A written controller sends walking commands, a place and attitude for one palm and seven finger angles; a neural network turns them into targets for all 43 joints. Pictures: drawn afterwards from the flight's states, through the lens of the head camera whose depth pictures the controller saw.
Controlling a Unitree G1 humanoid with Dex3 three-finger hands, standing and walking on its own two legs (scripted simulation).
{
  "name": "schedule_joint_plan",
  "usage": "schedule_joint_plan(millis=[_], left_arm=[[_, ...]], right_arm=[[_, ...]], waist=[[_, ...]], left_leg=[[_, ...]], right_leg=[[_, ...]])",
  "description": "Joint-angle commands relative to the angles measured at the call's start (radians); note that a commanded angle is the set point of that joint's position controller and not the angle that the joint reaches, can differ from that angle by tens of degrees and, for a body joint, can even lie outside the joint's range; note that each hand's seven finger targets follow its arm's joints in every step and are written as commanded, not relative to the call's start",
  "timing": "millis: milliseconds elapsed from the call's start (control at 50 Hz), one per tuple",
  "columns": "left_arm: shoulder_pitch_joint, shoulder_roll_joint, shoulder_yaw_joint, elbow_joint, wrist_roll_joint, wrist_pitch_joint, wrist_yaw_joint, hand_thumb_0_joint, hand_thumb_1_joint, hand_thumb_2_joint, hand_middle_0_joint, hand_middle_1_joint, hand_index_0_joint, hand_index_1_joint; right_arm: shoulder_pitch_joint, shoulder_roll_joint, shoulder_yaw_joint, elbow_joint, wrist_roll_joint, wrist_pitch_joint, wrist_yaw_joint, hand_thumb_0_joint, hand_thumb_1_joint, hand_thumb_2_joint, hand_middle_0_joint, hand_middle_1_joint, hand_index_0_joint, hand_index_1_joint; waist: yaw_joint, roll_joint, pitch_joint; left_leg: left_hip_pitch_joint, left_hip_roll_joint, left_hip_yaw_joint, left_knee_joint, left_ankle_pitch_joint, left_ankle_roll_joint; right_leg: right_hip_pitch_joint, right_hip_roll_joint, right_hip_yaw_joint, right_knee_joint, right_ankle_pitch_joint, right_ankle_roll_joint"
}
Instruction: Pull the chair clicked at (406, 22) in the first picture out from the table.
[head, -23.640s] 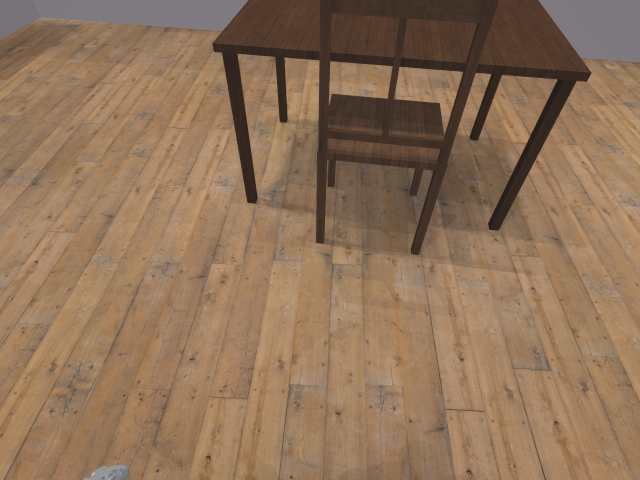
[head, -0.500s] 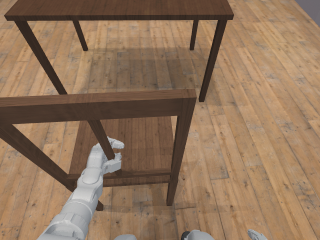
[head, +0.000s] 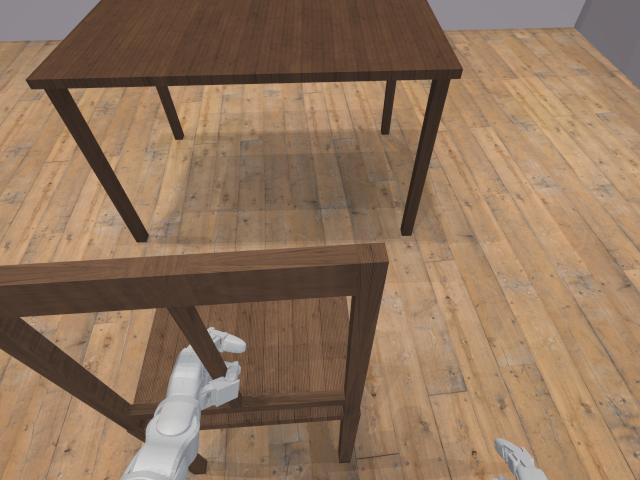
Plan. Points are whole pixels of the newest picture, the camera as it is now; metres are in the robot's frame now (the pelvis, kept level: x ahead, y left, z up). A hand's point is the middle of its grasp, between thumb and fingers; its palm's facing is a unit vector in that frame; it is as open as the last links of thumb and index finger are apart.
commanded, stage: stop walking, hand still on the chair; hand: left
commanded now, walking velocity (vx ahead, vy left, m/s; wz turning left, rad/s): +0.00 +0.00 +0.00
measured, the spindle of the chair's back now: (213, 362) +0.27 +0.17 -0.05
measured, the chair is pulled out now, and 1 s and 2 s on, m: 0.64 0.64 0.64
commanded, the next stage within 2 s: open the thumb and straighten the fingers in 0.18 s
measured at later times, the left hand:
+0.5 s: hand (228, 378) +0.26 +0.15 -0.07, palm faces +0.07 -0.98 -0.16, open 7.1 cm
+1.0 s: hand (210, 386) +0.25 +0.18 -0.08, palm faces +0.10 -0.98 -0.19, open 16.9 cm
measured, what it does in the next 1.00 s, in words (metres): stands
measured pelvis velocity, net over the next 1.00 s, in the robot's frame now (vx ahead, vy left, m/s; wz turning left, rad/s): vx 0.02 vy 0.00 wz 0.07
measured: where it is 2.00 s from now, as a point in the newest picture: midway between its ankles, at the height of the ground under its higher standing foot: outside the picture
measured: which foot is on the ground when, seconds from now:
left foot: down 0.00-1.00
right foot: down 0.00-1.00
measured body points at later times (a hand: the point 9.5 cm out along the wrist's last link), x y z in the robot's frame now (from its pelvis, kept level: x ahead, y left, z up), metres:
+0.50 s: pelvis +0.01 -0.01 -0.02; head +0.05 -0.01 +0.43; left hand +0.25 +0.20 -0.06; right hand +0.15 -0.26 -0.12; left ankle -0.02 +0.14 -0.74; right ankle +0.04 -0.13 -0.74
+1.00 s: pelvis +0.02 +0.00 -0.04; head +0.08 -0.01 +0.40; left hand +0.24 +0.23 -0.07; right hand +0.20 -0.24 -0.14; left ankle -0.02 +0.14 -0.74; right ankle +0.04 -0.13 -0.74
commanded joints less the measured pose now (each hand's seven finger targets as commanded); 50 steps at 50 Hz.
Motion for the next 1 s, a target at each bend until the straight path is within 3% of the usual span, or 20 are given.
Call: schedule_joint_plan(millis=[0,240,260,280,300,340,360,420,460,480,500,560,600,680,760,780,800,860,940,980], left_arm=[[-0.195,0.138,0.037,-0.212,0.010,-0.041,0.021,0.000,0.900,0.900,-0.500,-1.450,-0.500,-1.450],[-0.178,0.155,0.040,-0.256,0.005,-0.015,0.030,0.000,0.900,0.900,-0.500,-1.450,-0.500,-1.450],[-0.125,0.200,0.100,-0.252,0.008,-0.017,0.038,0.000,0.900,0.900,-0.500,-1.450,-0.500,-1.450],[-0.031,0.080,0.032,-0.183,-0.066,0.013,0.015,0.000,0.779,0.842,-0.500,-1.450,-0.500,-1.450],[-0.106,0.127,0.063,-0.285,-0.067,-0.007,0.001,0.000,0.658,0.783,-0.500,-1.450,-0.500,-1.450],[-0.040,0.163,0.073,-0.373,-0.055,-0.021,-0.008,0.000,0.417,0.667,-0.500,-1.450,-0.500,-1.450],[-0.037,0.158,0.070,-0.424,-0.050,-0.021,-0.012,0.000,0.296,0.608,-0.500,-1.450,-0.500,-1.450],[0.001,0.167,0.084,-0.474,-0.042,0.011,-0.020,0.000,-0.067,0.433,-0.500,-1.450,-0.500,-1.450],[0.049,0.135,0.060,-0.503,-0.050,0.045,-0.019,0.000,-0.308,0.317,-0.500,-1.450,-0.500,-1.450],[0.037,0.137,0.061,-0.515,-0.052,0.064,-0.016,0.000,-0.429,0.258,-0.475,-1.378,-0.475,-1.378],[0.023,0.179,0.105,-0.497,-0.049,0.079,-0.012,0.000,-0.550,0.200,-0.450,-1.305,-0.450,-1.305],[0.045,0.139,0.074,-0.559,-0.053,0.112,-0.013,0.000,-0.550,0.200,-0.375,-1.087,-0.375,-1.087],[0.069,0.160,0.098,-0.606,-0.058,0.122,-0.016,0.000,-0.550,0.200,-0.325,-0.942,-0.325,-0.942],[0.108,0.138,0.075,-0.656,-0.066,0.143,-0.034,0.000,-0.550,0.200,-0.225,-0.652,-0.225,-0.652],[0.115,0.135,0.054,-0.693,-0.059,0.174,-0.042,0.000,-0.550,0.200,-0.125,-0.363,-0.125,-0.363],[0.159,0.214,0.145,-0.635,-0.059,0.187,-0.038,0.000,-0.550,0.200,-0.100,-0.290,-0.100,-0.290],[0.160,0.182,0.113,-0.660,-0.058,0.191,-0.046,0.000,-0.550,0.200,-0.075,-0.218,-0.075,-0.218],[0.150,0.200,0.119,-0.728,-0.059,0.192,-0.055,0.000,-0.550,0.200,0.000,0.000,0.000,0.000],[0.132,0.161,0.063,-0.786,-0.061,0.198,-0.057,0.000,-0.550,0.200,0.000,0.000,0.000,0.000],[0.139,0.147,0.044,-0.768,-0.058,0.213,-0.056,0.000,-0.550,0.200,0.000,0.000,0.000,0.000]], right_arm=[[-0.044,-0.107,-0.033,-0.133,-0.004,-0.030,-0.010,0.000,-0.900,-0.900,0.200,0.300,0.200,0.300],[-0.051,-0.105,-0.028,-0.148,0.001,-0.005,-0.010,0.000,-0.900,-0.900,0.200,0.300,0.200,0.300],[-0.051,-0.106,-0.030,-0.153,-0.003,-0.003,-0.010,0.000,-0.900,-0.900,0.200,0.300,0.200,0.300],[-0.051,-0.145,-0.029,-0.158,0.046,-0.020,0.022,0.000,-0.900,-0.900,0.200,0.300,0.200,0.300],[-0.068,-0.153,-0.033,-0.169,0.043,-0.035,0.036,0.000,-0.900,-0.900,0.200,0.300,0.200,0.300],[-0.070,-0.140,-0.041,-0.184,0.033,-0.064,0.049,0.000,-0.900,-0.900,0.200,0.300,0.200,0.300],[-0.069,-0.137,-0.041,-0.193,0.031,-0.076,0.054,0.000,-0.900,-0.900,0.200,0.300,0.200,0.300],[-0.058,-0.141,-0.045,-0.207,0.021,-0.098,0.057,0.000,-0.900,-0.900,0.200,0.300,0.200,0.300],[-0.055,-0.142,-0.045,-0.218,0.022,-0.109,0.056,0.000,-0.900,-0.900,0.200,0.300,0.200,0.300],[-0.053,-0.146,-0.046,-0.222,0.021,-0.113,0.054,0.000,-0.900,-0.900,0.200,0.300,0.200,0.300],[-0.043,-0.154,-0.049,-0.214,0.018,-0.111,0.049,0.000,-0.900,-0.900,0.200,0.300,0.200,0.300],[-0.034,-0.152,-0.050,-0.230,0.015,-0.123,0.042,0.000,-0.900,-0.900,0.200,0.300,0.200,0.300],[-0.030,-0.155,-0.051,-0.240,0.012,-0.130,0.035,0.000,-0.900,-0.900,0.200,0.300,0.200,0.300],[-0.019,-0.157,-0.051,-0.248,0.011,-0.145,0.024,0.000,-0.900,-0.900,0.200,0.300,0.200,0.300],[-0.013,-0.159,-0.047,-0.255,0.010,-0.153,0.020,0.000,-0.900,-0.900,0.200,0.300,0.200,0.300],[-0.006,-0.168,-0.050,-0.250,0.008,-0.147,0.019,0.000,-0.900,-0.900,0.200,0.300,0.200,0.300],[-0.007,-0.163,-0.045,-0.259,0.008,-0.145,0.019,0.000,-0.900,-0.900,0.200,0.300,0.200,0.300],[-0.008,-0.159,-0.044,-0.276,0.009,-0.148,0.014,0.000,-0.900,-0.900,0.200,0.300,0.200,0.300],[-0.001,-0.159,-0.040,-0.280,0.008,-0.161,0.008,0.000,-0.900,-0.900,0.200,0.300,0.200,0.300],[0.003,-0.164,-0.038,-0.278,0.007,-0.161,0.008,0.000,-0.900,-0.900,0.200,0.300,0.200,0.300]], waist=[[-0.008,-0.035,-0.241],[-0.010,-0.002,-0.207],[-0.001,0.001,-0.218],[-0.059,-0.150,-0.179],[-0.040,-0.158,-0.202],[-0.025,-0.007,-0.223],[-0.026,0.005,-0.257],[-0.024,-0.004,-0.313],[-0.024,-0.005,-0.322],[-0.029,-0.016,-0.324],[-0.031,-0.040,-0.328],[-0.034,-0.048,-0.366],[-0.027,-0.040,-0.397],[-0.041,-0.069,-0.395],[-0.049,-0.039,-0.376],[-0.036,-0.080,-0.364],[-0.039,-0.079,-0.372],[-0.040,-0.035,-0.387],[-0.062,0.002,-0.398],[-0.068,-0.041,-0.381]], left_leg=[[0.044,0.083,-0.056,-0.055,0.269,0.039],[0.018,0.073,-0.052,-0.074,0.180,0.042],[0.018,0.073,-0.055,-0.074,0.179,0.042],[-0.140,0.020,-0.027,-0.044,0.093,0.038],[-0.181,0.015,-0.021,-0.022,0.063,0.039],[-0.204,-0.005,-0.009,0.013,0.023,0.038],[-0.214,-0.012,-0.002,0.034,0.026,0.038],[-0.256,-0.019,-0.002,0.091,0.056,0.039],[-0.269,-0.020,-0.003,0.114,0.059,0.036],[-0.283,-0.021,-0.004,0.127,0.052,0.036],[-0.304,-0.022,-0.007,0.143,0.051,0.036],[-0.312,-0.026,-0.005,0.176,0.075,0.038],[-0.321,-0.027,-0.008,0.198,0.100,0.037],[-0.329,-0.025,-0.016,0.233,0.135,0.038],[-0.333,-0.026,-0.027,0.255,0.130,0.038],[-0.370,-0.028,-0.029,0.266,0.120,0.037],[-0.376,-0.033,-0.024,0.273,0.115,0.039],[-0.371,-0.034,-0.024,0.286,0.119,0.040],[-0.343,-0.031,-0.040,0.307,0.163,0.039],[-0.356,-0.029,-0.050,0.310,0.149,0.039]], right_leg=[[0.133,-0.076,0.056,-0.034,0.281,-0.046],[0.130,-0.076,0.056,-0.078,0.192,-0.045],[0.137,-0.077,0.059,-0.077,0.187,-0.045],[0.057,-0.036,-0.045,-0.018,0.111,-0.030],[0.033,-0.032,-0.038,0.007,0.085,-0.029],[0.011,-0.036,-0.030,0.035,0.040,-0.034],[-0.005,-0.032,-0.033,0.050,0.036,-0.034],[-0.031,-0.024,-0.038,0.106,0.067,-0.033],[-0.057,-0.022,-0.048,0.126,0.067,-0.031],[-0.074,-0.021,-0.049,0.136,0.063,-0.028],[-0.089,-0.019,-0.050,0.152,0.060,-0.026],[-0.098,-0.019,-0.054,0.182,0.088,-0.023],[-0.094,-0.018,-0.057,0.207,0.114,-0.025],[-0.119,-0.017,-0.067,0.234,0.153,-0.022],[-0.169,-0.017,-0.076,0.251,0.121,-0.021],[-0.166,-0.016,-0.074,0.258,0.121,-0.020],[-0.166,-0.017,-0.071,0.260,0.126,-0.017],[-0.167,-0.020,-0.068,0.269,0.120,-0.020],[-0.202,-0.017,-0.082,0.285,0.133,-0.023],[-0.224,-0.015,-0.090,0.291,0.115,-0.019]])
